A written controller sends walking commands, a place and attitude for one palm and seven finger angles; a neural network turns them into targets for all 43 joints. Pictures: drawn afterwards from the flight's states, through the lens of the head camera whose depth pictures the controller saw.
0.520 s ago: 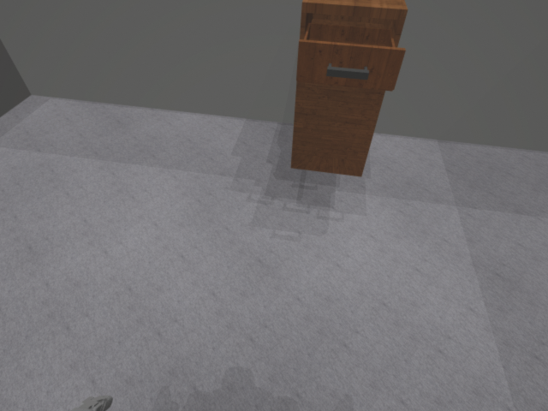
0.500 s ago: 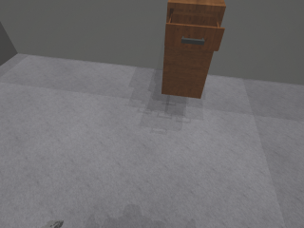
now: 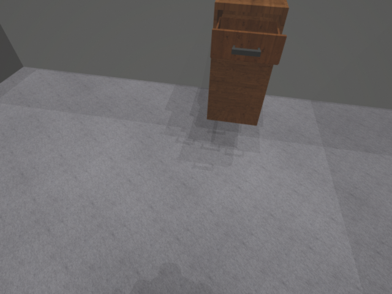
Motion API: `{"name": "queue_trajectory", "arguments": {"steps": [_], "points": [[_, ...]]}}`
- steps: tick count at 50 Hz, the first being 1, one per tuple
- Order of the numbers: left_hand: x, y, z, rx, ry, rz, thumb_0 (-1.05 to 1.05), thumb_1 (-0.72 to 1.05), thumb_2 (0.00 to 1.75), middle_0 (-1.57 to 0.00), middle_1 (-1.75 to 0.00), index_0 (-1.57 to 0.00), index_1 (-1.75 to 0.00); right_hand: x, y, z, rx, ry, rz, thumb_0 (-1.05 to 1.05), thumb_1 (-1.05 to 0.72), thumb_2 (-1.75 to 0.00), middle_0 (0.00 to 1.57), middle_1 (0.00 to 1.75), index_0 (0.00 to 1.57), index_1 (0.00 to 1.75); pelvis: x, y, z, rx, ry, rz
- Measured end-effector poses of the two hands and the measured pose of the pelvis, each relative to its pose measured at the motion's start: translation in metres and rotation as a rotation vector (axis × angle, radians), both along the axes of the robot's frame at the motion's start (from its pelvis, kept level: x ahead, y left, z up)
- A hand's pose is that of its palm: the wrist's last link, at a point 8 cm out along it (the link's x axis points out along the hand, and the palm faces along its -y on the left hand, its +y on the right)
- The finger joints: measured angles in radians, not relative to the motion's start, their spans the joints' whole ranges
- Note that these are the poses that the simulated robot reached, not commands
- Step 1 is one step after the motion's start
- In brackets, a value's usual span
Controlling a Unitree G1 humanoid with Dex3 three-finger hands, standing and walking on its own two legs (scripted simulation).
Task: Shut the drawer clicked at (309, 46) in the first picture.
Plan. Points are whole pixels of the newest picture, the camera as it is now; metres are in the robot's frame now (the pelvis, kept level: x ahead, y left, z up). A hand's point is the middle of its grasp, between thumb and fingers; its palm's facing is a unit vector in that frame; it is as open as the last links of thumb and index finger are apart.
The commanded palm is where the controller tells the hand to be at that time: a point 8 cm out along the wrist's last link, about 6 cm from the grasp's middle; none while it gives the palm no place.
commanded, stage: stand and wait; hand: left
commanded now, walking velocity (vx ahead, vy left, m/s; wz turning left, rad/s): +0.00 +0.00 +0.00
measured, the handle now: (246, 50) +1.20 -0.17 -0.03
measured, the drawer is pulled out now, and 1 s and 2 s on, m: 0.29 0.29 0.29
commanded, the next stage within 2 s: look at it before walking up in 0.30 s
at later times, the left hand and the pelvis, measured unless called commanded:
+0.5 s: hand out of the picture +0.07 +0.24 -0.15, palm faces -0.03 -0.94 -0.33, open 7.4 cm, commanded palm none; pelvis +0.00 -0.01 +0.00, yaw -1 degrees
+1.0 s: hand out of the picture +0.08 +0.24 -0.15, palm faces -0.03 -0.94 -0.33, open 7.4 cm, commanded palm none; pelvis +0.01 -0.01 +0.00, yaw -1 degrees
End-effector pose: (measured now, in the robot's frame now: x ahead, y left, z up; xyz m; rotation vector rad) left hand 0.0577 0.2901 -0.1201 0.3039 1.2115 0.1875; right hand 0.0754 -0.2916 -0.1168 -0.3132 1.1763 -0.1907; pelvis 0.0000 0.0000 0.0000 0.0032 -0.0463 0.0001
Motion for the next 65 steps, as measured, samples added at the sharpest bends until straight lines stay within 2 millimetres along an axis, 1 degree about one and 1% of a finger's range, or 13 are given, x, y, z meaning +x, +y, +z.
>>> {"name": "queue_trajectory", "arguments": {"steps": [7, 14, 20, 30, 41, 53, 56, 59, 63, 65], "points": [[-0.008, 0.0, 0.001, 0.009, 0.022, 0.002, 0.0, 0.9, 0.89, -0.2, -0.3, -0.21, -0.3, -0.019, -0.004, -0.004, 0.004, 0.046, -0.019, 0.01, -0.9, -0.9, 0.21, 0.3, 0.21, 0.3, -0.004, -0.003, 0.001, 0.0, 0.002, -0.002], [-0.004, -0.002, 0.001, 0.007, 0.018, -0.004, 0.0, 0.9, 0.89, -0.2, -0.3, -0.21, -0.3, -0.026, -0.004, -0.005, 0.01, 0.061, -0.029, 0.01, -0.9, -0.9, 0.21, 0.3, 0.21, 0.3, -0.004, -0.004, 0.001, 0.0, 0.006, -0.004], [0.004, -0.006, 0.002, 0.002, 0.003, -0.013, 0.0, 0.9, 0.89, -0.2, -0.3, -0.21, -0.3, -0.022, -0.004, -0.004, 0.012, 0.051, -0.032, 0.01, -0.9, -0.9, 0.21, 0.3, 0.21, 0.3, -0.002, -0.005, 0.002, 0.0, 0.007, -0.008], [0.015, -0.008, 0.002, -0.003, -0.015, -0.02, 0.0, 0.9, 0.89, -0.2, -0.3, -0.21, -0.3, -0.01, -0.004, -0.001, 0.009, 0.027, -0.025, 0.01, -0.9, -0.9, 0.21, 0.3, 0.21, 0.3, 0.001, -0.006, 0.002, 0.0, 0.009, -0.01], [0.016, -0.007, 0.003, 0.003, -0.003, -0.015, 0.0, 0.9, 0.89, -0.2, -0.3, -0.21, -0.3, 0.001, -0.006, 0.0, 0.007, 0.02, -0.018, 0.01, -0.9, -0.9, 0.21, 0.3, 0.21, 0.3, 0.006, -0.006, 0.003, 0.0, 0.013, -0.01], [0.017, -0.007, 0.003, 0.004, 0.014, -0.009, 0.0, 0.9, 0.89, -0.2, -0.3, -0.21, -0.3, 0.007, -0.007, 0.0, 0.005, 0.028, -0.017, 0.01, -0.9, -0.9, 0.21, 0.3, 0.21, 0.3, 0.012, -0.008, 0.004, 0.0, 0.016, -0.013], [0.016, -0.011, -0.001, -0.004, 0.027, -0.005, 0.0, 0.9, 0.89, -0.2, -0.3, -0.2, -0.3, 0.006, -0.003, -0.003, 0.012, 0.029, -0.027, 0.01, -0.9, -0.9, 0.21, 0.3, 0.21, 0.3, 0.015, -0.008, 0.002, -0.001, 0.018, -0.03], [0.012, -0.021, -0.009, -0.033, 0.061, -0.01, 0.0, 0.9, 0.89, -0.2, -0.3, -0.2, -0.3, 0.0, 0.005, -0.01, 0.035, 0.032, -0.054, 0.01, -0.91, -0.9, 0.2, 0.3, 0.21, 0.3, 0.023, -0.008, -0.002, 0.001, 0.021, -0.059], [0.011, -0.037, -0.02, -0.071, 0.123, -0.028, 0.0, 0.91, 0.89, -0.2, -0.3, -0.2, -0.3, -0.014, 0.012, -0.021, 0.078, 0.046, -0.124, 0.01, -0.9, -0.9, 0.2, 0.3, 0.21, 0.3, 0.038, -0.013, -0.007, 0.014, 0.03, -0.112], [0.016, -0.049, -0.021, -0.082, 0.156, -0.048, 0.0, 0.91, 0.89, -0.19, -0.3, -0.2, -0.3, -0.025, 0.013, -0.027, 0.099, 0.057, -0.173, 0.01, -0.9, -0.9, 0.21, 0.3, 0.21, 0.3, 0.046, -0.019, -0.009, 0.021, 0.03, -0.146]]}}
